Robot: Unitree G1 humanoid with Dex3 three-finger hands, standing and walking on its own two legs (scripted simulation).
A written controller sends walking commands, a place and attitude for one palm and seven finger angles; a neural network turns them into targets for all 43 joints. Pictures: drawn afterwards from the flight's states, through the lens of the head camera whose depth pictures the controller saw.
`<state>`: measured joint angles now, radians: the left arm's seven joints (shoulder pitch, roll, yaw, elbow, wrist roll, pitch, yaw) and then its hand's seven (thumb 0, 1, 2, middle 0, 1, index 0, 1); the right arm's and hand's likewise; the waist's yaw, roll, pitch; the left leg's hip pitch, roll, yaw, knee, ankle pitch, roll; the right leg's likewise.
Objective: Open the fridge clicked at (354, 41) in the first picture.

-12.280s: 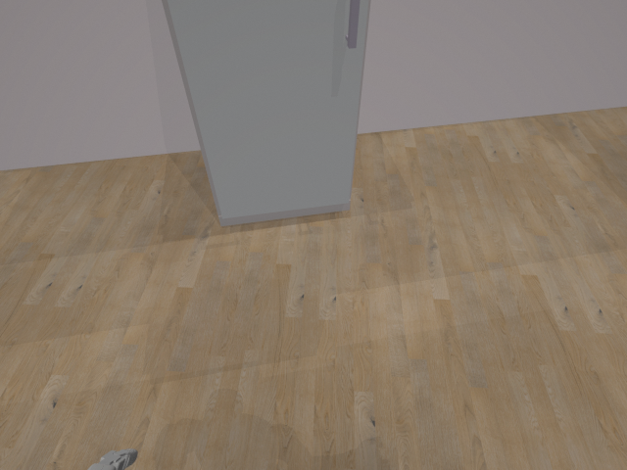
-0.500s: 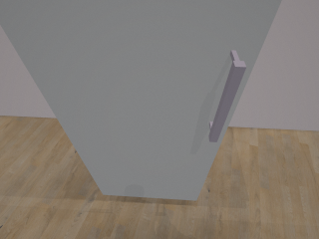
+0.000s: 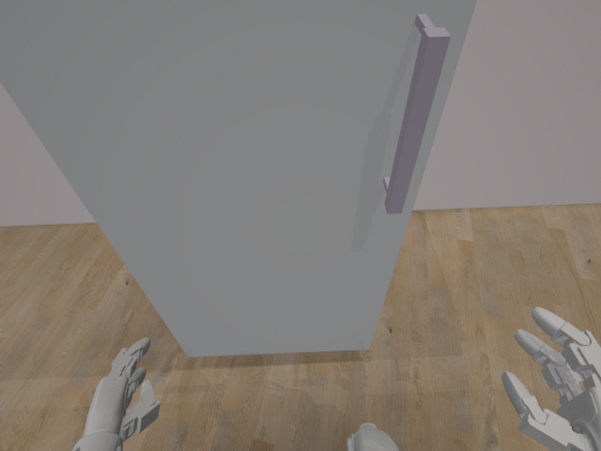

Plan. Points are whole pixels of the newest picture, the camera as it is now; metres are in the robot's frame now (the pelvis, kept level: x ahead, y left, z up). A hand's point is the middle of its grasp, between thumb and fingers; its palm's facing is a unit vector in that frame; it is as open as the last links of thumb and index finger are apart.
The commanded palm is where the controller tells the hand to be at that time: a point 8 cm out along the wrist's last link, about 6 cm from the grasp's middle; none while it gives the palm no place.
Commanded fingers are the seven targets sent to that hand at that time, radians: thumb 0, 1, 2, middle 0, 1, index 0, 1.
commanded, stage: raise the hand to about handle height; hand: right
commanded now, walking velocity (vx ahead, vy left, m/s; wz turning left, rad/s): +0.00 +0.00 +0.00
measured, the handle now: (406, 128) +0.47 -0.13 +0.20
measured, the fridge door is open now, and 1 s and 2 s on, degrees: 0 0 0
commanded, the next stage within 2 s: move the hooked fingers beside the handle in 1.58 s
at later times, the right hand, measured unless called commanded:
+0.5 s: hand (553, 309) +0.25 -0.27 +0.12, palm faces -0.01 +1.00 -0.07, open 12.2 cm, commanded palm +0.23 -0.32 +0.14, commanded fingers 0.00 0.31 -0.38 0.29 1.08 0.29 1.08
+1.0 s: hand out of the picture +0.27 -0.30 +0.21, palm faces +0.05 +0.99 -0.12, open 13.9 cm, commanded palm +0.24 -0.34 +0.22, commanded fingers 0.00 0.50 -0.30 0.30 1.20 0.30 1.20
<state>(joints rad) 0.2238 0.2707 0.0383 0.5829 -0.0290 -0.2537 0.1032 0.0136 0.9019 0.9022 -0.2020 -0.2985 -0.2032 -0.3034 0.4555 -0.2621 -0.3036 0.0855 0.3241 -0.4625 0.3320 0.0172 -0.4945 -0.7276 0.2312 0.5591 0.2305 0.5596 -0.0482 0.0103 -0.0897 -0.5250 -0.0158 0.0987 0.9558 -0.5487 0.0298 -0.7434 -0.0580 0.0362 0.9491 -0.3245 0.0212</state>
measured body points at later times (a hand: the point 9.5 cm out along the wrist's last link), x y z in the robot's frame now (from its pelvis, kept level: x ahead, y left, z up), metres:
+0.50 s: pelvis +0.02 -0.03 +0.03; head +0.04 -0.03 +0.48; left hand +0.17 +0.22 -0.05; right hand +0.25 -0.32 +0.12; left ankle -0.03 +0.10 -0.68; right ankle +0.09 -0.14 -0.68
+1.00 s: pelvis +0.00 -0.03 +0.05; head -0.01 -0.02 +0.50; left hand +0.19 +0.19 -0.02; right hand +0.26 -0.35 +0.22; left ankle -0.03 +0.10 -0.68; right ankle +0.09 -0.14 -0.68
